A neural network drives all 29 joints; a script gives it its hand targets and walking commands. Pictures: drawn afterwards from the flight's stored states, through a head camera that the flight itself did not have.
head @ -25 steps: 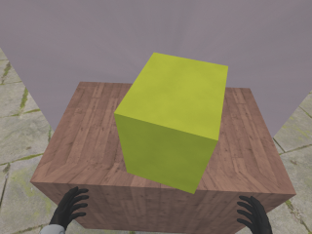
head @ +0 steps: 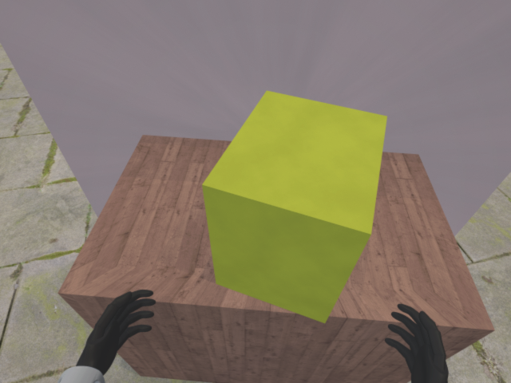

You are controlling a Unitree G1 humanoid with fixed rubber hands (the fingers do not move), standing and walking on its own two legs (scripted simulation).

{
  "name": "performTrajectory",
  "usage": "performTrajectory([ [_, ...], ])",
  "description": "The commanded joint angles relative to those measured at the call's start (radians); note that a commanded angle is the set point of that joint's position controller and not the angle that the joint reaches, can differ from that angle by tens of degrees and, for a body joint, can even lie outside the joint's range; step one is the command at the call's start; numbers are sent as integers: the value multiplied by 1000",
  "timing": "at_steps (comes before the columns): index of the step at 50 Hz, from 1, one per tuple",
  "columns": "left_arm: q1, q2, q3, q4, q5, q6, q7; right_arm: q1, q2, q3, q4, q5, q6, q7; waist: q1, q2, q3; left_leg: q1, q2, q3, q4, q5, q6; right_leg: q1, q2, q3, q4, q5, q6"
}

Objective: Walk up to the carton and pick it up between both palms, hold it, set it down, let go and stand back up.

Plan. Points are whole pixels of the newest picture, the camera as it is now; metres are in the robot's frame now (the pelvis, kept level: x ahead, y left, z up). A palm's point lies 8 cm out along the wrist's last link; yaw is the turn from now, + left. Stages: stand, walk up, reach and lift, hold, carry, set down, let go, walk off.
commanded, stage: reach and lift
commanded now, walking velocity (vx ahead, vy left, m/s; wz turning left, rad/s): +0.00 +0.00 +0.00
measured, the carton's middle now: (295, 205) +0.42 -0.03 +0.03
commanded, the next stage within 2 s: none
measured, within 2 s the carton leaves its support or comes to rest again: neither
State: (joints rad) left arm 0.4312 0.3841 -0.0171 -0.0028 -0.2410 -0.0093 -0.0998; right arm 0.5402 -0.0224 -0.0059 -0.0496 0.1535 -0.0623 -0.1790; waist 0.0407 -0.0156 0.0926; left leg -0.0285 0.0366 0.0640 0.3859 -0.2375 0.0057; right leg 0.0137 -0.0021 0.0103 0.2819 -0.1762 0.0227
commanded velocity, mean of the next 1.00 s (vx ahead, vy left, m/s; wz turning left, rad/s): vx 0.00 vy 0.00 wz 0.00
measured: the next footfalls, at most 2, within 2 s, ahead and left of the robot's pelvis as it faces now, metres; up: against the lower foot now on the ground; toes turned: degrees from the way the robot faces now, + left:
none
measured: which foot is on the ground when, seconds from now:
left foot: down 0.00-1.00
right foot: down 0.00-1.00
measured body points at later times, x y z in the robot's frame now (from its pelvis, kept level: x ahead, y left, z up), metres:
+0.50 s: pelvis -0.01 -0.01 +0.00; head -0.03 +0.00 +0.45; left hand +0.22 +0.23 +0.06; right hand +0.20 -0.21 +0.06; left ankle -0.01 +0.11 -0.75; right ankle -0.01 -0.14 -0.75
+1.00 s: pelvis +0.00 +0.00 +0.00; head +0.00 +0.00 +0.45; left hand +0.30 +0.21 +0.11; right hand +0.24 -0.23 +0.10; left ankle -0.01 +0.11 -0.75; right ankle +0.00 -0.14 -0.75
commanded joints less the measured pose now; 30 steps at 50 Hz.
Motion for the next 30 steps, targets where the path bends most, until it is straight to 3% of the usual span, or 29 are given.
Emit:
performTrajectory([
  [1, -78, 157, 58, -210, -44, -98, 11, -10, -34, -30, -233, -15, -40, -21, -20, 126, -50, -49, -8, -43, -41, 222, -59, -42, 14, 32, -18, 81, -77],
  [8, -169, 182, 20, -193, -113, -57, 15, -127, -42, -51, -296, -39, 80, -43, -35, 87, -29, -146, 5, -60, -89, -31, -25, -62, -7, 46, -12, -63, -86],
  [14, -303, 207, 31, -247, -136, 26, 40, -242, -74, -66, -358, -32, 200, -48, -25, 95, -47, -188, 13, -61, -107, -91, -12, -45, -14, 54, 18, -88, -83],
  [17, -331, 208, 55, -229, -139, 90, 36, -264, -82, -61, -372, -15, 261, -53, -25, 64, -62, -167, 12, -50, -107, -57, -3, -43, -17, 56, 20, -57, -80],
  [21, -397, 213, 95, -266, -125, 171, 29, -301, -101, -57, -411, 8, 319, -62, -22, 58, -99, -122, -3, -34, -99, 36, -3, -32, -20, 64, 14, 17, -70],
  [28, -468, 194, 144, -348, -87, 297, 2, -342, -149, -71, -479, 44, 387, -77, -43, 91, -139, -11, -16, -24, -82, 212, -27, -11, -5, 52, 1, 175, -66],
  [30, -474, 186, 158, -339, -80, 319, -4, -349, -157, -66, -485, 47, 399, -80, -46, 73, -134, -3, -19, -18, -83, 226, -25, -9, -3, 50, 1, 202, -60],
])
